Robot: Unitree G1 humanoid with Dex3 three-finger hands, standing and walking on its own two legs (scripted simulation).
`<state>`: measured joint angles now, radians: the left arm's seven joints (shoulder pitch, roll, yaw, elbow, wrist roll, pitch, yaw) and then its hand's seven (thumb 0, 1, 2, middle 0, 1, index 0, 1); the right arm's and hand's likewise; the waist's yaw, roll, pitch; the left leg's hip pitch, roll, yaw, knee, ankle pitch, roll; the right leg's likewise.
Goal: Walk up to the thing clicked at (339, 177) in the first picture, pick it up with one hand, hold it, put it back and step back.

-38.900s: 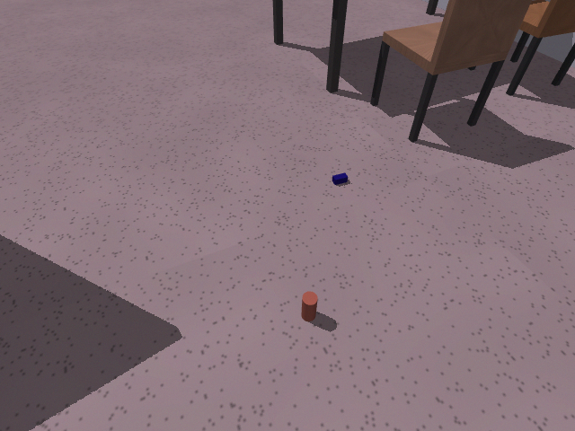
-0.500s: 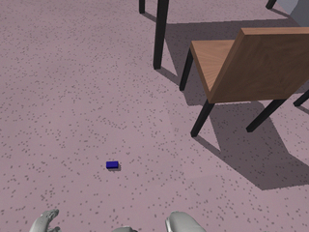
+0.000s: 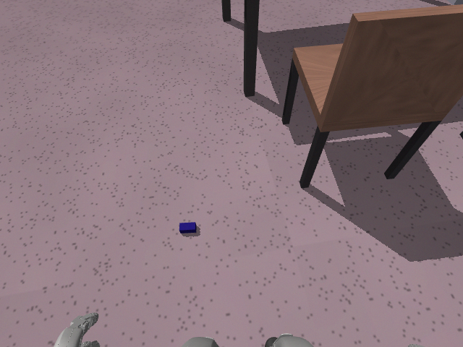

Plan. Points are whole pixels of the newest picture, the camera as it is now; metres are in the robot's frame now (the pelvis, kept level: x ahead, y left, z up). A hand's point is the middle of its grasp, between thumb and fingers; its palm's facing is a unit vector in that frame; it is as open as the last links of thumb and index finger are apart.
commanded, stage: step back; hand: left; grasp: from above
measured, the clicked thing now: (187, 227) +0.63 +0.25 -0.75
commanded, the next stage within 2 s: none
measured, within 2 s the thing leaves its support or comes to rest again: neither
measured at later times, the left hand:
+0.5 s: hand out of the picture -0.08 +0.25 -0.16, palm faces -0.05 -0.91 -0.41, open 7.4 cm
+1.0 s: hand out of the picture -0.21 +0.22 -0.15, palm faces +0.05 -0.94 -0.34, open 7.4 cm
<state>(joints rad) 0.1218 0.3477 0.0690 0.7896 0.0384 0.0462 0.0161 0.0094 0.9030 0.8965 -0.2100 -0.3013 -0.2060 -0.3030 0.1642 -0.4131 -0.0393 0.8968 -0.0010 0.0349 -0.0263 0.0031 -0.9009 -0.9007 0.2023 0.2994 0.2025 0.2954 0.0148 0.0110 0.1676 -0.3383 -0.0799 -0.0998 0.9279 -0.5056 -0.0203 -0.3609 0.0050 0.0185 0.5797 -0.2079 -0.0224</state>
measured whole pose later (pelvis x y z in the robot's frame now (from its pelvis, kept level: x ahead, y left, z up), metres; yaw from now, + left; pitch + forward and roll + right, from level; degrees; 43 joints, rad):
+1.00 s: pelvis -0.33 -0.04 +0.00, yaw +3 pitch -3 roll -1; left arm 0.11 0.38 0.07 0.81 0.01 0.10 0.02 0.01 0.91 0.90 -0.21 -0.30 -0.20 -0.30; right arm 0.20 -0.34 -0.03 0.88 -0.05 0.03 -0.02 0.01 -0.90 -0.90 0.21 0.30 0.21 0.30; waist 0.00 -0.04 0.16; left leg -0.28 -0.01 -0.03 0.59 -0.27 0.03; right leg -0.51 0.11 0.14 1.19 -0.50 -0.01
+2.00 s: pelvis -0.43 -0.09 +0.00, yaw +4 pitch -3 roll +0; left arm 0.16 0.34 0.05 0.97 0.04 -0.04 -0.01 0.01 0.91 0.90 -0.21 -0.30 -0.21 -0.30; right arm 0.23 -0.38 -0.05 0.98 -0.02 0.01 -0.01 0.00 -0.90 -0.90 0.20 0.30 0.20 0.30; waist 0.01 0.04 0.08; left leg -0.29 -0.01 -0.07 0.84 -0.53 0.01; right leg -0.29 0.00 -0.05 0.60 -0.27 -0.03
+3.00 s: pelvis -0.41 -0.08 +0.02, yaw +4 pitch -4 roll +0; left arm 0.10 0.35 0.00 1.15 0.01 -0.02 0.00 0.01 0.91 0.90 -0.21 -0.30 -0.20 -0.30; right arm 0.09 -0.35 -0.01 1.15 -0.02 0.00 0.02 0.00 -0.90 -0.90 0.20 0.30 0.20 0.30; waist 0.00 0.01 0.06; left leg -0.10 0.03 0.01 0.32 -0.15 -0.02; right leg -0.12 -0.02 -0.03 0.34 -0.16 0.01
